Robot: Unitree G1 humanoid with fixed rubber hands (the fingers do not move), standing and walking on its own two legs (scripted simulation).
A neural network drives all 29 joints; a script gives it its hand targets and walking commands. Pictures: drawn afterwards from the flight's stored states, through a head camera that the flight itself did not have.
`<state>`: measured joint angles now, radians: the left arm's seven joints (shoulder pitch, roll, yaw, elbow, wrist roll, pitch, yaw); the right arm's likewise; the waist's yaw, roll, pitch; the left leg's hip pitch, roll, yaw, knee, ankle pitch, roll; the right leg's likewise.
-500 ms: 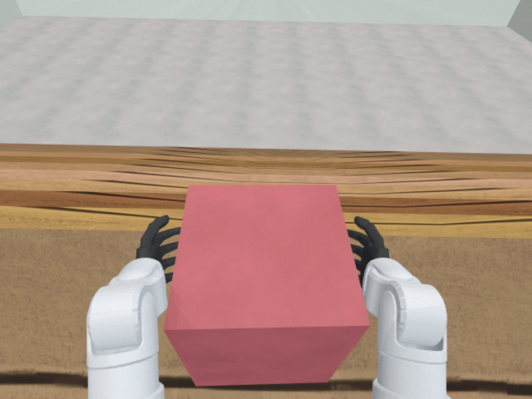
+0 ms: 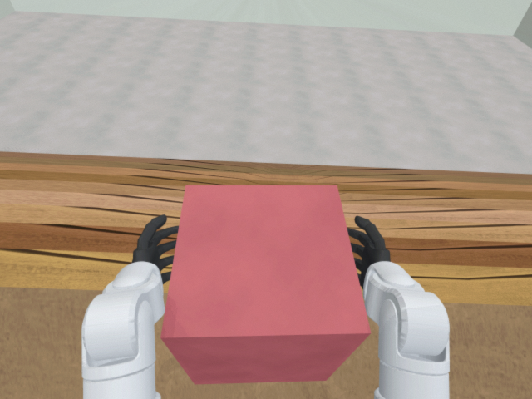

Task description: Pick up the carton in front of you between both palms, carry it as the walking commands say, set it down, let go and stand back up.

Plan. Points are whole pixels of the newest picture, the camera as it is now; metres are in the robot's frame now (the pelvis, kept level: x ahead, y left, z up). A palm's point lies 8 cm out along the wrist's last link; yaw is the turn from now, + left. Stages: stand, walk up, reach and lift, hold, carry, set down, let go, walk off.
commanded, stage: carry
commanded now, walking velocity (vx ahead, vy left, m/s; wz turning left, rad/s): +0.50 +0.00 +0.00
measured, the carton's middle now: (261, 290) +0.27 +0.00 +0.04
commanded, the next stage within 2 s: none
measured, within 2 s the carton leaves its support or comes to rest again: neither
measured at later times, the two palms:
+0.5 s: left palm (190, 96) +0.67 +0.15 +0.13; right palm (329, 101) +0.67 -0.15 +0.13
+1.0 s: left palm (207, 44) +0.99 +0.15 +0.12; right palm (311, 47) +1.00 -0.15 +0.12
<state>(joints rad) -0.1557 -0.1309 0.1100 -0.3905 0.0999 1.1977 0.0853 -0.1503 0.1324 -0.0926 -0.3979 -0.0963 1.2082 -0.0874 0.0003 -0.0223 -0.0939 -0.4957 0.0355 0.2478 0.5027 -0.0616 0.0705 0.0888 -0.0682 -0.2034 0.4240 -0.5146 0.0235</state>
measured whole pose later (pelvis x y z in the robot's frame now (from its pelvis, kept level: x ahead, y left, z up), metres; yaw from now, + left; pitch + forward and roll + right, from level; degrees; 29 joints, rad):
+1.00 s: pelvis +0.62 -0.02 -0.02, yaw -1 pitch +4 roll +1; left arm -0.70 -0.03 0.22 0.03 0.05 1.17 0.13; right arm -0.67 0.02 -0.25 -0.03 -0.06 1.21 -0.13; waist 0.08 -0.01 0.01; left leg -0.75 0.01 0.03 0.98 -0.02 0.05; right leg -0.17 0.04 -0.09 0.72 -0.62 -0.08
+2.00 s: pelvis +1.37 +0.15 -0.48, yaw +3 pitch +1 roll +0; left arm -0.67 0.04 0.14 0.35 -0.02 1.04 0.14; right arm -0.57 0.04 -0.21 0.22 -0.10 1.06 -0.11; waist -0.02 -0.02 -0.04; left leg -0.51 -0.06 0.09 0.71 0.08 0.10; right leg -0.36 0.09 0.01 1.78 -0.71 -0.06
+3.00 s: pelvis +2.10 +0.24 -0.87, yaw +1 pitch +2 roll +1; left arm -0.53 -0.02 0.23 0.17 0.05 1.04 0.13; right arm -0.59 -0.02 -0.10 0.26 0.05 1.03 -0.17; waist -0.11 -0.01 0.01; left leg -0.39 -0.11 0.07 0.99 -0.64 0.12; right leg -0.79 -0.01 0.06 1.10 0.00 -0.05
